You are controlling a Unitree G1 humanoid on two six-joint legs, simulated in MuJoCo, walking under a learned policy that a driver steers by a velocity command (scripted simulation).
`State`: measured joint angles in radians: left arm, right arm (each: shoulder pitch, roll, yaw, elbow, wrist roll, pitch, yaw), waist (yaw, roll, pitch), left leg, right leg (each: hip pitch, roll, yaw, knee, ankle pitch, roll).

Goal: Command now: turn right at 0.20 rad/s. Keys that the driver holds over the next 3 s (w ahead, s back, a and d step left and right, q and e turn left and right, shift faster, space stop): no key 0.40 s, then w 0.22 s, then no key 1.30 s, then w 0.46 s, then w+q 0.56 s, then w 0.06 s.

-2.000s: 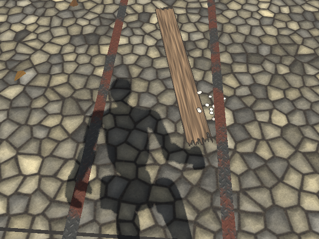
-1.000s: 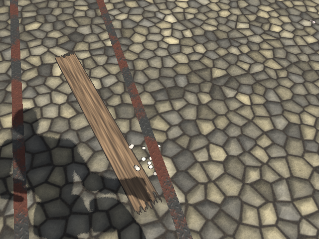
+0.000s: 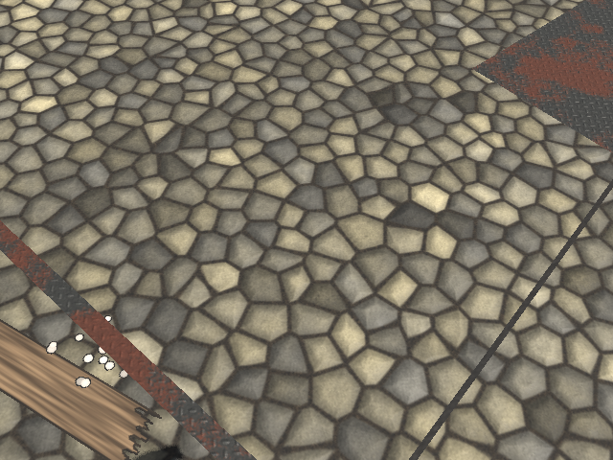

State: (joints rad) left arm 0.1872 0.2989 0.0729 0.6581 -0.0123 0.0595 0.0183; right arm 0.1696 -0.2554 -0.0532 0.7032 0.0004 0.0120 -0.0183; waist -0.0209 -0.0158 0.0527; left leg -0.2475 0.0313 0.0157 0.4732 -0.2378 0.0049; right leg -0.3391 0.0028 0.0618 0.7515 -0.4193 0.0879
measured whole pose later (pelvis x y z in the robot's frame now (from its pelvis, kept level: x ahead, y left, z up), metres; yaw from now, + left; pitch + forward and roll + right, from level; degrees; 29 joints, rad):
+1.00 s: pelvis +0.12 +0.03 +0.00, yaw +0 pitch +0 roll +0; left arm 0.14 0.26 0.05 0.79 -0.01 0.01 0.03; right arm 0.25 -0.23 -0.01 0.91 0.00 -0.03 -0.01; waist -0.04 -0.05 0.05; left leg -0.07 -0.06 0.05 0.35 -0.28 0.07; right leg -0.40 -0.05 0.03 0.64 -0.22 0.05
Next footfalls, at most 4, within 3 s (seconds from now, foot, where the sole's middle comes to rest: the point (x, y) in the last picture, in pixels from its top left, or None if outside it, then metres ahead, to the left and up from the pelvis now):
0.06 right None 0.03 -0.14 -0.78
1.06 right None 0.23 -0.11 -0.78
2.74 left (267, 391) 0.62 0.09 -0.78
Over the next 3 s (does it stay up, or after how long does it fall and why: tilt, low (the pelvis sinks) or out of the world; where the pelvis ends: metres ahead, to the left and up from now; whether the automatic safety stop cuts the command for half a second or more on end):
stays up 0.59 0.01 0.01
